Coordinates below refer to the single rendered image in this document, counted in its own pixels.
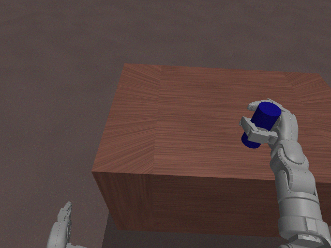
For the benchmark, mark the right robot hand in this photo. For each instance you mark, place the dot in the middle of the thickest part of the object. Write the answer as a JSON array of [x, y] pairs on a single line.
[[285, 127]]

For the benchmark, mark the left robot hand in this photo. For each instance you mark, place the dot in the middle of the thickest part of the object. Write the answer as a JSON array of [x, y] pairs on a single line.
[[61, 230]]

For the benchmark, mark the right robot arm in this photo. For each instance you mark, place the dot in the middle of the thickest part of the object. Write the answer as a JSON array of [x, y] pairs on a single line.
[[300, 215]]

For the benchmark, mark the can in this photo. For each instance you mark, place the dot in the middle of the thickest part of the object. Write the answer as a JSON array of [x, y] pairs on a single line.
[[265, 117]]

